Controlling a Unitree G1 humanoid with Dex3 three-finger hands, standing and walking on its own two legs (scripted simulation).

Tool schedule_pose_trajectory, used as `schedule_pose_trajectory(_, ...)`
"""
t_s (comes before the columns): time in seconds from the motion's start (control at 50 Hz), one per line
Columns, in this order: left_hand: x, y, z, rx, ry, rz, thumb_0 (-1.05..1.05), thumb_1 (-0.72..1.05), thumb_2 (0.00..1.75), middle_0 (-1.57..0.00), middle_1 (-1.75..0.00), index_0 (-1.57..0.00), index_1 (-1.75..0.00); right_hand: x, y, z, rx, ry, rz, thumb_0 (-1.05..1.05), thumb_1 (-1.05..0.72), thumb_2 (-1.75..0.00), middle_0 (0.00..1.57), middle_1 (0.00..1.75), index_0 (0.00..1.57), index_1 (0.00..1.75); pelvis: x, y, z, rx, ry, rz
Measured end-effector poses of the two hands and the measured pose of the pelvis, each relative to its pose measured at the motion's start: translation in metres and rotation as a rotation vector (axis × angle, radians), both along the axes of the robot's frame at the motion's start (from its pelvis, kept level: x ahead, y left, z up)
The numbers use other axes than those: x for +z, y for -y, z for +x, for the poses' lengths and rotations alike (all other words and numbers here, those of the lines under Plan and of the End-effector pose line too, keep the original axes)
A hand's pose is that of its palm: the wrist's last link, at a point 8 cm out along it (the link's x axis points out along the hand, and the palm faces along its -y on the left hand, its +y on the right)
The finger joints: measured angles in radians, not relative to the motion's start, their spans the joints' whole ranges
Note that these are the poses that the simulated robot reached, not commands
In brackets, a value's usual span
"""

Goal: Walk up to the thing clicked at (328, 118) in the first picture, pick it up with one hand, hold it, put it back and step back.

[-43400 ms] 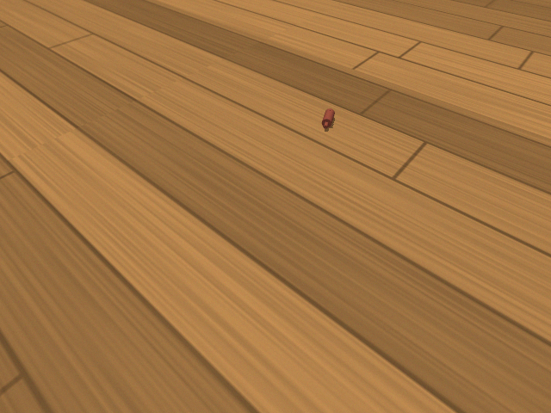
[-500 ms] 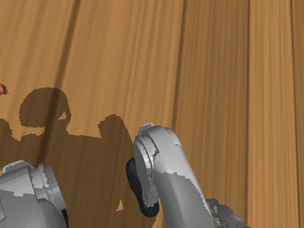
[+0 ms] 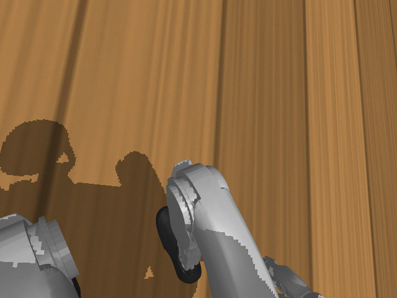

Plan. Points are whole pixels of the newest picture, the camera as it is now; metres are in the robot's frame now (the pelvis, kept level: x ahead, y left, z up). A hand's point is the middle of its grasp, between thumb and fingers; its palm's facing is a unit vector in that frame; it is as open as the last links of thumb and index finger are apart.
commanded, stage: open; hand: left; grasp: from above
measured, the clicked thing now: out of the picture +0.47 +0.32 -0.28
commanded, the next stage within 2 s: withdraw in 0.92 s
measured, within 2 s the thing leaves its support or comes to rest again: neither
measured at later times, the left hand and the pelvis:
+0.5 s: hand out of the picture +0.46 +0.34 -0.23, palm faces -0.45 -0.09 -0.89, open 10.5 cm; pelvis +0.00 +0.00 +0.00, yaw -1 degrees
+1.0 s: hand out of the picture +0.46 +0.34 -0.23, palm faces -0.46 -0.09 -0.88, open 13.5 cm; pelvis -0.01 +0.00 +0.00, yaw -1 degrees
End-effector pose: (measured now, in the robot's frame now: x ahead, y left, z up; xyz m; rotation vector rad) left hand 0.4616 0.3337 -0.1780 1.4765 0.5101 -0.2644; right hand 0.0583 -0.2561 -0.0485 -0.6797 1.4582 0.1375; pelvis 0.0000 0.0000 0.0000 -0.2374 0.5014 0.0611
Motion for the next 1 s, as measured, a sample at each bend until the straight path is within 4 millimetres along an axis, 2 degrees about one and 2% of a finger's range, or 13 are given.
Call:
schedule_pose_trajectory(0.16, -0.0003, -0.0002, -0.0001, -0.003, -0.003, -0.002, -0.01, 0.21, 0.23, -0.82, -0.37, -0.84, -0.33, 0.0025, -0.0029, -0.0012, 0.020, 0.016, 0.006, 0.00, -0.91, -0.90, 0.20, 0.30, 0.21, 0.30, -0.0009, -0.0014, -0.0028, -0.002, 0.015, -0.007)
schedule_pose_trajectory(0.34, 0.0011, -0.0015, 0.0002, -0.008, 0.013, 0.001, -0.01, 0.16, 0.39, -0.69, -0.52, -0.71, -0.47, 0.0055, -0.0019, -0.0047, 0.034, 0.009, 0.008, 0.00, -0.90, -0.90, 0.20, 0.30, 0.21, 0.30, -0.0010, -0.0014, -0.0043, -0.006, 0.022, -0.008)
schedule_pose_trajectory(0.62, 0.0011, -0.0036, 0.0042, 0.006, 0.010, 0.005, 0.00, -0.09, 0.64, -0.41, -0.74, -0.44, -0.71, 0.0087, -0.0058, -0.0038, 0.034, 0.008, 0.011, 0.00, -0.90, -0.90, 0.20, 0.30, 0.21, 0.30, 0.0012, -0.0029, -0.0038, -0.006, 0.015, -0.018)
schedule_pose_trajectory(1.0, 0.0021, -0.0039, 0.0020, -0.001, 0.007, 0.002, 0.00, -0.40, 0.90, -0.14, -0.98, -0.16, -0.96, 0.0085, -0.0045, -0.0018, 0.042, 0.017, 0.014, 0.00, -0.90, -0.90, 0.20, 0.30, 0.21, 0.30, 0.0015, -0.0021, -0.0053, -0.007, 0.020, -0.015)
